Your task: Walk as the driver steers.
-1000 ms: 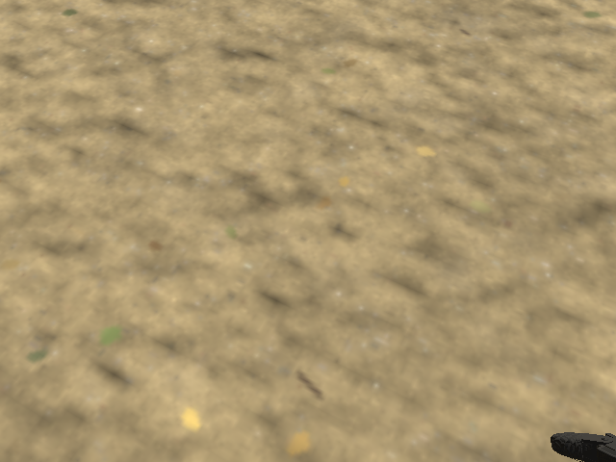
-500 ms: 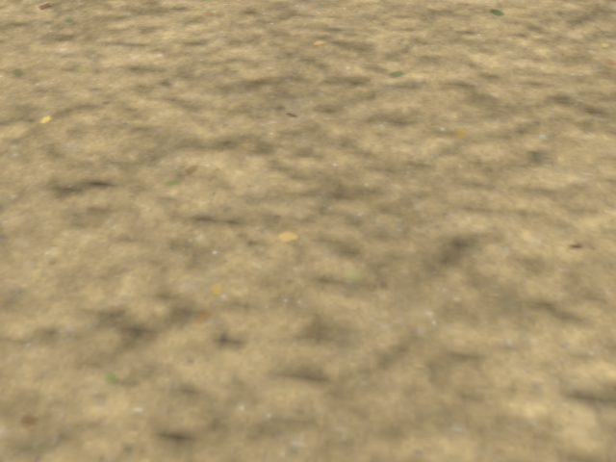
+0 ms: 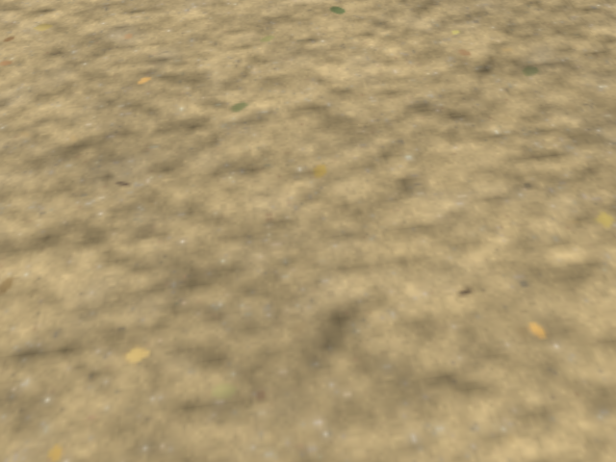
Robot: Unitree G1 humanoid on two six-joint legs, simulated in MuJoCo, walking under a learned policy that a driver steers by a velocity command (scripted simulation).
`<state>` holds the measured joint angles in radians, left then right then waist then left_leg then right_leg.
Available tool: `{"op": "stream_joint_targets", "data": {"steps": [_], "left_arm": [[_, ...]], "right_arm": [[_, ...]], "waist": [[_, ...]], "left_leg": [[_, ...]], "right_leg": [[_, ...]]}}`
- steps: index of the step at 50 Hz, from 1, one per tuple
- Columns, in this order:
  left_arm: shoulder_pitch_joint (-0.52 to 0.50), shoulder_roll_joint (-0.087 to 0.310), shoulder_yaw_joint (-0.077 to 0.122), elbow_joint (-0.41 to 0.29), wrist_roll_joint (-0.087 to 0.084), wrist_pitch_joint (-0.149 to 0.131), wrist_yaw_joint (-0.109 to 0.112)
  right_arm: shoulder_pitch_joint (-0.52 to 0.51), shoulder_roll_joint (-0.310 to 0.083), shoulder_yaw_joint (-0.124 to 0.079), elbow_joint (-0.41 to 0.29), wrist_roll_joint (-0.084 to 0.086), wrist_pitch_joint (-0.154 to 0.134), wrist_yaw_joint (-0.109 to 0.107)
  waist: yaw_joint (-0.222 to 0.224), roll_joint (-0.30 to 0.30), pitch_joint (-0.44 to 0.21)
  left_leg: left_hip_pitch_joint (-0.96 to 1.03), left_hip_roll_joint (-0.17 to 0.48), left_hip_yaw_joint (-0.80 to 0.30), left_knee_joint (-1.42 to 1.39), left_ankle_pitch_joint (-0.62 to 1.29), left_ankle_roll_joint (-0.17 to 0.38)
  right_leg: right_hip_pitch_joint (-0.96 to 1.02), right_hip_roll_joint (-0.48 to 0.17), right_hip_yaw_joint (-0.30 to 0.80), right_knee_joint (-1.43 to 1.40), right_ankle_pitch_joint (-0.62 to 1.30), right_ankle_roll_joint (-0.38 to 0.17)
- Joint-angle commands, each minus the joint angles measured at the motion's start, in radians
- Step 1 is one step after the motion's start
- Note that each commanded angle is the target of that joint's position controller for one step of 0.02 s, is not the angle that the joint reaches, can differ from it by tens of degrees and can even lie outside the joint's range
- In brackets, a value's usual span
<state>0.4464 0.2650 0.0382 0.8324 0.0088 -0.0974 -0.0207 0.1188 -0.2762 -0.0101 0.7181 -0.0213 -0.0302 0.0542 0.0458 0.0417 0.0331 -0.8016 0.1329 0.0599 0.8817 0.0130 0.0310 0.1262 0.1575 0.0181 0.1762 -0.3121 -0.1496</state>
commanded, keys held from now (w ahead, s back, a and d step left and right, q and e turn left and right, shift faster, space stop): w+q+shift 0.74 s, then q+shift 0.20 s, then shift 0.06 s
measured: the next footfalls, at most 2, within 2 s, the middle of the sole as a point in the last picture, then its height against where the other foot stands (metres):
left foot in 0.16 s outside the picture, level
right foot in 0.60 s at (357, 320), level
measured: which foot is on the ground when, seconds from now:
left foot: up 0.00-0.14, down 0.16-0.60, up 0.62-0.98, down 1.00-1.00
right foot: down 0.00-0.16, up 0.18-0.58, down 0.60-0.96, up 0.98-1.00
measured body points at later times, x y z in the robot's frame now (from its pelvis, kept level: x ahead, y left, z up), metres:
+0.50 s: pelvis +0.48 +0.03 +0.00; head +0.51 +0.05 +0.45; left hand +0.70 +0.29 -0.04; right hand +0.49 -0.25 -0.12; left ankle +0.33 +0.04 -0.73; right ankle +0.75 -0.09 -0.67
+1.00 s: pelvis +0.87 +0.19 -0.03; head +0.89 +0.23 +0.42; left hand +0.63 +0.39 -0.14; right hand +1.23 +0.23 -0.08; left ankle +0.95 +0.34 -0.74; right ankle +0.80 -0.04 -0.70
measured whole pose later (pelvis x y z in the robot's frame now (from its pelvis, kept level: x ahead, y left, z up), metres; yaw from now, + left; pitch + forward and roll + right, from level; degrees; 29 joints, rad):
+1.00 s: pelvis +0.87 +0.19 -0.03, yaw +49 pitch +0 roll -3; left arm 0.41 0.33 0.07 0.81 -0.03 -0.08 0.05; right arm 0.00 -0.35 -0.05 0.59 0.02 -0.04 0.07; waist 0.09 0.06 0.08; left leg -0.56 -0.05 0.06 0.60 0.02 0.13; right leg 0.04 -0.03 -0.23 0.72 -0.49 0.06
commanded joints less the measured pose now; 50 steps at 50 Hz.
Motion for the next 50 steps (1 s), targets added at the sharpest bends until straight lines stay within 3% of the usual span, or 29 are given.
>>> {"op": "stream_joint_targets", "data": {"steps": [1,5,7,8,9,10,11,12,13,14,16,20,23,26,27,29,30,31,32,33,34,36,39,43,44,47,48,49,50], "left_arm": [[0.03,0.133,0.019,-0.006,0.008,-0.028,0.015],[-0.062,0.21,0.034,-0.014,0.032,-0.02,0.057],[-0.162,0.244,0.049,-0.04,0.057,0.015,0.076],[-0.28,0.266,0.059,-0.056,0.048,0.028,0.077],[-0.397,0.082,0.011,-0.104,0.061,-0.006,0.047],[-0.154,-0.009,-0.024,-0.192,0.004,-0.022,0.027],[-0.162,0.079,-0.035,-0.174,0.031,-0.043,0.021],[-0.221,0.13,-0.029,-0.171,0.039,-0.053,0.01],[-0.275,0.127,-0.032,-0.187,0.057,-0.045,0.012],[-0.29,0.111,-0.042,-0.198,0.078,-0.023,0.011],[-0.3,0.084,-0.059,-0.208,0.085,0.021,0.007],[-0.55,0.051,-0.085,-0.308,0.044,0.021,-0.003],[-0.614,0.043,-0.087,-0.333,0.027,0.016,-0.001],[-0.594,0.069,-0.075,-0.342,0.025,0.003,0.01],[-0.521,0.111,-0.058,-0.321,0.024,-0.001,0.019],[-0.16,0.215,-0.005,-0.231,0.019,-0.013,0.046],[0.076,0.289,0.029,-0.188,0.047,-0.014,0.067],[-0.004,0.359,0.046,-0.193,0.072,-0.005,0.06],[-0.11,0.262,0.051,-0.207,0.058,0.01,0.052],[-0.164,0.155,0.026,-0.21,0.047,0.012,0.048],[-0.167,0.117,0.017,-0.182,0.051,0.013,0.042],[-0.102,0.09,0.008,-0.108,0.043,0.001,0.042],[-0.091,0.054,0.001,-0.056,0.011,-0.024,0.022],[-0.207,0.106,0.012,-0.058,-0.003,-0.04,0.021],[-0.306,0.23,0.053,-0.125,-0.034,-0.03,0.052],[-0.261,0.303,0.081,-0.146,-0.045,-0.013,0.085],[-0.244,0.298,0.084,-0.148,-0.057,-0.005,0.083],[-0.223,0.247,0.07,-0.15,-0.06,-0.004,0.075],[-0.148,0.12,0.033,-0.147,-0.014,-0.001,0.059]], "right_arm": [[-0.142,-0.042,0.0,-0.072,0.021,-0.023,0.014],[0.088,-0.129,-0.025,0.023,0.022,-0.012,0.003],[0.448,-0.209,-0.063,0.135,0.022,0.0,-0.012],[0.68,-0.233,-0.089,0.194,0.025,0.003,-0.022],[0.644,-0.194,-0.085,0.247,0.034,0.025,-0.028],[0.416,-0.263,-0.093,0.166,0.003,0.016,-0.033],[0.334,-0.203,-0.094,0.111,0.001,0.012,-0.035],[0.31,-0.131,-0.08,0.12,0.0,0.009,-0.042],[0.291,-0.11,-0.072,0.133,0.001,-0.001,-0.04],[0.296,-0.131,-0.07,0.138,0.005,-0.017,-0.049],[0.295,-0.138,-0.066,0.145,0.013,-0.045,-0.049],[0.352,-0.148,-0.082,0.143,0.028,-0.06,-0.044],[0.417,-0.173,-0.098,0.155,0.032,-0.052,-0.039],[0.391,-0.189,-0.109,0.147,0.025,-0.048,-0.049],[0.37,-0.213,-0.114,0.141,0.024,-0.052,-0.051],[0.255,-0.264,-0.127,0.109,0.017,-0.068,-0.042],[0.225,-0.137,-0.094,0.074,0.014,-0.081,-0.044],[0.355,-0.02,-0.053,0.007,0.072,-0.076,-0.044],[0.3,-0.113,-0.055,0.039,0.04,-0.049,-0.057],[0.196,-0.15,-0.066,0.039,0.015,-0.036,-0.049],[0.15,-0.143,-0.069,0.032,0.005,-0.028,-0.036],[0.099,-0.086,-0.057,-0.007,-0.018,-0.002,-0.004],[0.012,-0.043,-0.036,-0.087,-0.018,0.028,0.009],[-0.058,-0.038,-0.013,-0.148,-0.016,0.019,0.036],[0.0,-0.072,-0.036,-0.126,0.08,-0.007,0.022],[0.089,-0.159,-0.076,-0.118,0.052,-0.009,0.022],[0.189,-0.202,-0.1,-0.1,0.041,0.001,0.017],[0.3,-0.236,-0.123,-0.067,0.037,0.011,0.003],[0.261,-0.271,-0.121,-0.071,0.043,0.017,-0.025]], "waist": [[0.015,-0.075,0.105],[-0.134,-0.169,-0.07],[-0.315,-0.173,-0.184],[-0.465,-0.118,-0.186],[-0.363,0.211,-0.055],[-0.088,0.349,-0.228],[-0.122,0.078,-0.239],[-0.08,-0.12,-0.094],[-0.043,-0.204,-0.011],[-0.019,-0.198,0.034],[0.011,-0.163,0.093],[-0.102,-0.061,0.117],[-0.179,-0.005,0.044],[-0.161,0.023,-0.015],[-0.124,0.024,-0.076],[0.087,0.022,-0.265],[0.156,-0.114,-0.403],[0.022,-0.457,-0.535],[0.024,-0.295,-0.399],[0.04,-0.155,-0.242],[0.028,-0.068,-0.147],[-0.002,-0.11,-0.061],[-0.048,-0.122,0.01],[-0.106,-0.128,0.053],[-0.112,-0.154,0.036],[-0.166,-0.154,-0.085],[-0.209,-0.149,-0.135],[-0.248,-0.067,-0.17],[-0.172,0.162,-0.141]], "left_leg": [[0.137,-0.098,0.067,-0.183,0.129,0.054],[0.413,-0.247,0.135,-0.222,0.105,0.096],[0.7,-0.28,0.107,-0.219,-0.017,0.143],[0.865,-0.209,-0.002,-0.345,-0.046,0.229],[0.988,-0.144,-0.154,-0.252,0.035,0.231],[1.183,0.058,-0.784,-0.426,-0.149,0.479],[1.128,0.12,-0.952,-0.634,-0.498,0.475],[0.905,0.094,-0.888,-0.705,-0.628,0.41],[0.738,0.044,-0.788,-0.719,-0.554,0.353],[0.627,-0.001,-0.712,-0.714,-0.46,0.334],[0.431,-0.082,-0.573,-0.739,-0.381,0.314],[0.372,-0.158,-0.457,-0.764,-0.096,0.253],[0.571,-0.152,-0.464,-0.685,0.19,0.199],[0.69,-0.139,-0.474,-0.559,0.388,0.156],[0.707,-0.139,-0.477,-0.461,0.511,0.133],[0.581,-0.175,-0.457,-0.07,0.45,0.102],[0.427,-0.22,-0.363,0.247,-0.049,0.113],[0.136,-0.296,-0.238,0.511,-0.54,0.073],[0.006,-0.176,-0.196,0.558,-0.413,0.089],[-0.002,-0.14,-0.165,0.508,-0.323,0.081],[0.02,-0.112,-0.152,0.468,-0.293,0.072],[0.031,-0.063,-0.148,0.437,-0.289,0.064],[-0.024,-0.038,-0.109,0.398,-0.279,0.049],[0.239,-0.098,0.017,-0.064,0.007,0.039],[0.311,-0.118,0.021,-0.12,0.061,0.011],[0.553,-0.21,0.064,-0.213,0.032,0.048],[0.701,-0.221,0.028,-0.243,0.039,0.092],[0.902,-0.205,-0.041,-0.319,0.146,0.14],[1.023,-0.074,-0.2,-0.341,0.494,0.201]], "right_leg": [[-0.137,-0.234,-0.075,-0.155,0.802,0.077],[0.054,-0.301,-0.163,0.065,1.525,0.153],[0.007,-0.317,-0.168,0.547,1.659,0.16],[-0.153,-0.235,-0.196,1.061,1.41,0.156],[-0.616,-0.004,-0.135,1.491,0.044,0.139],[-0.968,0.01,0.092,1.686,-0.176,0.19],[-0.983,-0.068,0.165,1.583,-0.079,0.145],[-0.932,-0.126,0.159,1.437,0.011,0.123],[-0.873,-0.165,0.136,1.316,0.017,0.126],[-0.828,-0.184,0.126,1.258,0.005,0.146],[-0.75,-0.238,0.079,1.09,0.009,0.181],[-0.66,-0.247,-0.006,0.639,0.294,0.221],[-0.642,-0.183,-0.034,0.462,0.424,0.204],[-0.523,-0.137,-0.015,0.311,0.379,0.179],[-0.402,-0.113,-0.007,0.297,0.325,0.166],[0.003,-0.185,0.063,0.327,0.175,0.13],[0.239,-0.422,0.268,0.341,-0.17,0.1],[0.403,-0.695,0.856,0.143,-0.354,-0.025],[0.277,-0.628,0.856,0.1,-0.558,-0.037],[0.129,-0.558,0.637,0.101,-0.427,-0.007],[0.007,-0.516,0.479,0.092,-0.208,0.011],[-0.114,-0.456,0.275,0.065,-0.006,0.046],[-0.175,-0.451,0.074,0.052,0.471,0.068],[-0.358,-0.341,-0.22,0.034,0.718,0.116],[-0.352,-0.301,-0.235,0.067,0.773,0.122],[-0.271,-0.348,-0.218,0.298,1.105,0.147],[-0.305,-0.354,-0.199,0.468,1.087,0.148],[-0.426,-0.313,-0.19,0.722,0.759,0.172],[-0.633,-0.173,-0.185,1.09,-0.239,0.212]]}}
